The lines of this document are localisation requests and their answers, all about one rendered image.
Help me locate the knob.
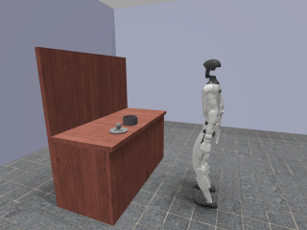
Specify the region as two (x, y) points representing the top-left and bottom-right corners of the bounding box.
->
(115, 123), (122, 129)

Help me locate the lid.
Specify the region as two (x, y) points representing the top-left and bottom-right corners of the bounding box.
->
(109, 127), (128, 134)

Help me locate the robot shin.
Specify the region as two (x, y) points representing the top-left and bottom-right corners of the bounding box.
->
(193, 168), (212, 203)
(202, 162), (210, 187)

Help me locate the right robot upper arm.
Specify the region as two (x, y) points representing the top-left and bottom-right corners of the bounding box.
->
(219, 94), (224, 110)

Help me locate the robot left forearm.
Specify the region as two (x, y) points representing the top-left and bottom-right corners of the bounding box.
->
(203, 110), (217, 143)

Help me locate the robot left shin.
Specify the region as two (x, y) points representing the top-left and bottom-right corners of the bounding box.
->
(193, 168), (212, 203)

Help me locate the right robot hand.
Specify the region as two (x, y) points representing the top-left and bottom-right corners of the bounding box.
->
(211, 128), (221, 145)

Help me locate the left robot upper arm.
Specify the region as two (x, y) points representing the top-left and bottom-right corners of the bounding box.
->
(203, 84), (219, 116)

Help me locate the robot right forearm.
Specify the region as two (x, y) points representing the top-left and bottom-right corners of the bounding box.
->
(217, 108), (224, 128)

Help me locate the table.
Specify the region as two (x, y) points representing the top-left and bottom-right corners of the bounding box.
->
(35, 47), (167, 226)

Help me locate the pot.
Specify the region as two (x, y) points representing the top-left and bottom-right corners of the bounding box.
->
(123, 115), (138, 127)

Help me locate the left robot hand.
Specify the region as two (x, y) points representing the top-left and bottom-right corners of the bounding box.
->
(198, 141), (211, 162)

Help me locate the robot right shin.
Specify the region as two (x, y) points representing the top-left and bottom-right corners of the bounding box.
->
(202, 162), (210, 187)

